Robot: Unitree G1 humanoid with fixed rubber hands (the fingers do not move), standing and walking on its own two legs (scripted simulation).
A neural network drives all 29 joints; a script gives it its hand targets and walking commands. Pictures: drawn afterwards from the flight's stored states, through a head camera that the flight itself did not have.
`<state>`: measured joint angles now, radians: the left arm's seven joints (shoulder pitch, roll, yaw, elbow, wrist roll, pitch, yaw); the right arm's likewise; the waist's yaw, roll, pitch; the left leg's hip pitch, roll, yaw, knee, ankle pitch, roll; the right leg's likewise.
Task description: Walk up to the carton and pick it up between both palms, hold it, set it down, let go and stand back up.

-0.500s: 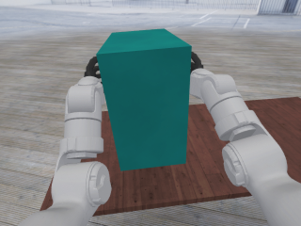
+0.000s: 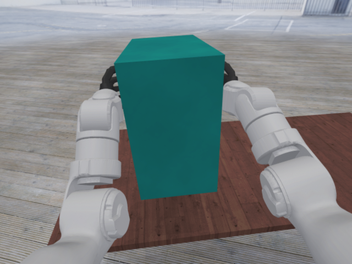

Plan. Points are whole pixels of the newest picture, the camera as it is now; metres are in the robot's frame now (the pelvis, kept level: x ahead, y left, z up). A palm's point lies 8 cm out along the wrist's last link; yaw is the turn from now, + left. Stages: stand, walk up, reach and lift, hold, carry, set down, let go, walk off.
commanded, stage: hold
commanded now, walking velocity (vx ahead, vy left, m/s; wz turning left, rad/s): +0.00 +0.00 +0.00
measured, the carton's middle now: (170, 107) +0.41 +0.00 +0.25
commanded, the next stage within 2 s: none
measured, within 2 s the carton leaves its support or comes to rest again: neither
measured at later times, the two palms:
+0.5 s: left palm (108, 99) +0.37 +0.13 +0.30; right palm (227, 92) +0.37 -0.13 +0.29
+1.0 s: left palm (107, 97) +0.37 +0.13 +0.30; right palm (228, 91) +0.37 -0.13 +0.30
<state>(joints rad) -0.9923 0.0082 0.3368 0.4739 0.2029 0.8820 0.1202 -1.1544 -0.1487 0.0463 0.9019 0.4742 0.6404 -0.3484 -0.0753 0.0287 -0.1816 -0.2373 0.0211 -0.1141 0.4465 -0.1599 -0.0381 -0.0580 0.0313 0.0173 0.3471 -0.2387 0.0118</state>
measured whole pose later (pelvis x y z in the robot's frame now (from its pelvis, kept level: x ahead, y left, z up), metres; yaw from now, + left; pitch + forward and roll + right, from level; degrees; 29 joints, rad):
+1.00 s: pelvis +0.00 +0.00 +0.00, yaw +0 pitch -3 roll -2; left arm -1.00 0.00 0.35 0.48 0.21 0.87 0.13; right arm -1.16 -0.15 0.04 0.91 0.48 0.64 -0.35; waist -0.07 0.03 -0.19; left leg -0.24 0.02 -0.12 0.45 -0.16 -0.04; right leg -0.06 0.03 0.03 0.35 -0.24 0.01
